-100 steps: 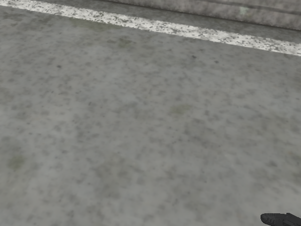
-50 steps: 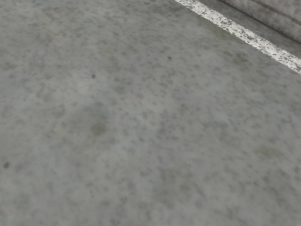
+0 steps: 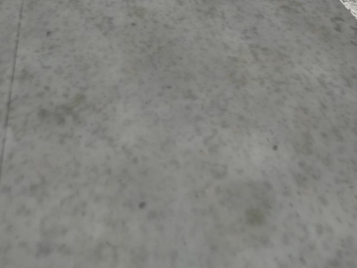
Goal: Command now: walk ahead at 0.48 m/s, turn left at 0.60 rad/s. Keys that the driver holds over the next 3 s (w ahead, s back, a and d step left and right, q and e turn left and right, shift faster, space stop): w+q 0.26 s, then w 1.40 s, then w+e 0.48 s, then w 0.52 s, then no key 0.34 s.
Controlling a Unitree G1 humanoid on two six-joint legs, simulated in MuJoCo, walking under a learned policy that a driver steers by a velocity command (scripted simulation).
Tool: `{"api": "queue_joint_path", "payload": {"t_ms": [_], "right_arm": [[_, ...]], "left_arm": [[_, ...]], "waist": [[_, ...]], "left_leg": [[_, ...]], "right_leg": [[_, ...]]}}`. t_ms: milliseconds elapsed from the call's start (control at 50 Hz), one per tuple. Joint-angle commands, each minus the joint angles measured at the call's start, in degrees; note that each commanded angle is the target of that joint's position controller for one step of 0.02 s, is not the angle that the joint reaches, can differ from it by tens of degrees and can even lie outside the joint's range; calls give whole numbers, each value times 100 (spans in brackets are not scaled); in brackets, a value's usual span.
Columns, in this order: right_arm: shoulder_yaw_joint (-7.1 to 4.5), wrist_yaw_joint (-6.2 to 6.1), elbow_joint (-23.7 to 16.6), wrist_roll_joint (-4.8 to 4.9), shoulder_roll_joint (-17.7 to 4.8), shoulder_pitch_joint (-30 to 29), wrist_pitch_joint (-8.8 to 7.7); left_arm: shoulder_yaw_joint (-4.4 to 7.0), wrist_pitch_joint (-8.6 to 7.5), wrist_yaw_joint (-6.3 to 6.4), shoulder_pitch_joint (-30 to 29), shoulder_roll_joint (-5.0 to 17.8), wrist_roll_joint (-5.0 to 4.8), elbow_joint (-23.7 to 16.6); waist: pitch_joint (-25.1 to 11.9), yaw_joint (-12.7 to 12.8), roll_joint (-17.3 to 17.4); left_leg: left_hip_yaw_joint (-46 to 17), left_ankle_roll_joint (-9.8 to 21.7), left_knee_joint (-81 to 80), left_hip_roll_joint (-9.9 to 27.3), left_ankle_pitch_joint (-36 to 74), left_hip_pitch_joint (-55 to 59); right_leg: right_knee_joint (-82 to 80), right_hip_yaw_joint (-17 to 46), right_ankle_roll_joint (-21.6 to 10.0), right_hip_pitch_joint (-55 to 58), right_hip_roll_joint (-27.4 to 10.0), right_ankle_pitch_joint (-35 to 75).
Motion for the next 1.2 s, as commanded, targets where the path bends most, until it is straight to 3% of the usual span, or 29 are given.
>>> {"api": "queue_joint_path", "payload": {"t_ms": [20,80,140,200,240,260,280,300,320,340,360,380,420,480,580,660,700,740,760,780,800,820,840,860,880,960,1060,1120,1200], "right_arm": [[-304,-134,-253,53,-1037,-138,-108],[-333,-187,-52,104,-1099,193,-81],[-340,-218,134,153,-1083,423,-37],[-381,-267,212,130,-1104,375,55],[-352,-236,147,95,-997,200,97],[-255,-200,-23,18,-784,44,100],[-100,-192,-71,90,-248,899,53],[-97,-181,19,164,-550,1159,1],[-214,-168,61,226,-957,626,6],[-217,-171,-43,169,-1019,112,10],[-218,-162,-160,80,-937,-269,-13],[-227,-140,-186,59,-839,-340,-11],[-165,-109,-122,88,-561,-178,22],[-66,-88,-238,-17,-368,-555,14],[32,49,-412,8,-283,-1519,-142],[-10,130,-628,69,-430,-2061,-173],[-70,154,-633,58,-557,-1942,-185],[-291,100,-280,7,-925,-742,-174],[-430,26,-105,-43,-1362,308,-138],[-507,25,-29,-57,-1857,516,-108],[-370,41,-48,11,-1258,529,-116],[-285,45,-67,9,-1057,164,-142],[-239,53,-93,-13,-914,-172,-155],[-197,71,-105,-43,-770,-439,-163],[-163,76,-118,-93,-670,-592,-187],[-226,49,70,-33,-813,-621,-308],[-267,-33,348,1,-1002,-279,-267],[-293,-42,575,52,-1110,92,-219],[-332,-89,779,82,-1182,215,-99]], "left_arm": [[51,-49,-1,-524,280,10,-446],[-14,-105,-101,-1240,166,-76,-609],[23,-166,-181,-1537,292,-120,-707],[102,-205,-186,-1306,443,-127,-669],[256,-235,-108,-361,691,-100,-474],[327,-236,-58,566,914,-12,-386],[435,-175,-42,1286,1330,77,-205],[339,-149,-107,1337,903,-70,-145],[238,-108,-77,1032,513,-132,-168],[188,-56,-59,719,390,-106,-169],[152,-30,-60,515,320,-68,-108],[112,-48,-56,410,238,-12,-75],[111,-104,-67,367,219,-43,23],[176,-153,-68,463,475,-135,211],[204,-47,-47,765,730,-223,415],[226,80,-39,1202,885,-285,661],[241,162,-11,1222,968,-296,733],[172,214,28,1180,847,-276,746],[25,190,51,1148,542,-125,582],[-178,79,19,1775,-109,-115,417],[-45,-14,-7,1421,504,-237,494],[33,-70,-34,946,737,-356,325],[16,-83,-16,691,671,-314,286],[29,-69,-10,581,626,-209,270],[36,-19,-25,670,564,-183,290],[-44,162,-16,547,239,-127,247],[-135,105,-91,-448,77,-139,11],[-137,64,-165,-945,128,-187,-151],[-84,25,-252,-1039,292,-176,-261]], "waist": [[-48,56,599],[68,-202,707],[121,-256,713],[80,-83,893],[-513,407,945],[-1426,852,742],[-2489,643,-869],[-2632,572,-1435],[-1596,670,-765],[-914,627,-226],[-398,514,-36],[-207,352,-108],[-175,185,-307],[-27,186,-221],[88,533,-115],[189,644,-181],[98,468,-238],[-659,-192,-130],[-1494,-618,432],[-2124,-227,1905],[-2001,-480,1324],[-1216,-413,1126],[-848,-264,756],[-544,-107,643],[-462,84,720],[-189,275,589],[106,-49,498],[214,-231,500],[187,-107,585]], "left_leg": [[-1037,825,-813,1112,1720,30],[-1101,676,-787,1054,1378,-43],[-1500,615,-533,1247,1210,324],[-1822,492,-102,1427,1720,756],[-1681,276,904,1084,2992,689],[-1499,96,2261,772,2464,-48],[-850,-381,4495,-110,-383,-2151],[-914,-450,5345,9,-2071,-2916],[-848,-485,5632,324,-1625,-3240],[-549,-492,5509,542,-1195,-3160],[-441,-480,5203,687,-966,-3059],[-434,-447,4926,846,-800,-2815],[-309,-436,4500,932,-713,-2489],[-117,-509,3594,1072,-254,-2656],[235,-539,1784,932,1245,-2178],[286,-394,1136,795,1102,-2116],[389,-238,889,675,757,-1767],[604,48,591,428,792,76],[-514,424,778,1436,930,1722],[-3204,1353,177,2686,-156,3285],[-3627,1316,-247,2622,-843,3122],[-2806,1101,-331,2425,-577,2507],[-2196,985,-414,2177,15,1840],[-1779,934,-573,1985,551,1249],[-1504,901,-741,1850,913,823],[-812,1021,-1237,1736,1570,162],[-121,744,-1370,1460,1445,135],[-148,684,-1268,1636,1229,481],[-244,501,-791,1928,1777,1222]], "right_leg": [[-1167,-30,135,-101,201,989],[-2241,-75,103,315,470,1577],[-2786,104,-44,506,558,1639],[-2955,170,-235,864,570,1003],[-3177,-63,-520,2308,639,832],[-2857,496,-876,4025,-34,787],[-3013,2947,-1802,6391,-1487,-195],[-3715,4387,-1933,6444,-1870,-1310],[-3910,3616,-1686,5585,-1633,-1771],[-4017,2819,-1513,4675,-1380,-1392],[-4190,2285,-1487,3861,-1151,-766],[-4355,1875,-1448,3367,-954,-348],[-4618,1423,-1510,2970,-791,93],[-4901,967,-1657,2866,-829,678],[-4924,182,-1406,2898,-552,1007],[-4700,266,-1272,3512,-864,1079],[-4353,255,-1153,3793,-961,1645],[-2813,-185,-874,3482,-560,2965],[-1075,-446,-621,2399,-270,1713],[849,-394,-272,240,732,-2012],[1505,310,-300,-430,506,-2399],[1572,236,-373,-762,238,-1916],[1354,122,-367,-616,9,-1429],[1027,104,-316,-427,-127,-1114],[855,150,-279,-80,-245,-888],[81,51,-52,104,-286,-351],[-1776,-108,-53,322,-81,1230],[-2311,-135,-145,392,49,1426],[-2706,-131,-443,472,160,737]]}}
Next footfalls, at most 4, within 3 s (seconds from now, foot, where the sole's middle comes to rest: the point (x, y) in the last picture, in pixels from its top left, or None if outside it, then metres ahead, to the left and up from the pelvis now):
0.26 right None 0.36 -0.11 -0.78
0.76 left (113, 245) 0.55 0.21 -0.78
1.26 right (156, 166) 0.90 0.05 -0.78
1.80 left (92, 125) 1.13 0.36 -0.78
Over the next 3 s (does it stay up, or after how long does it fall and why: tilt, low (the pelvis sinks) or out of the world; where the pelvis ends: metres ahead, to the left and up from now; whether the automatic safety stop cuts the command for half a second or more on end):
stays up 1.60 0.24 -0.02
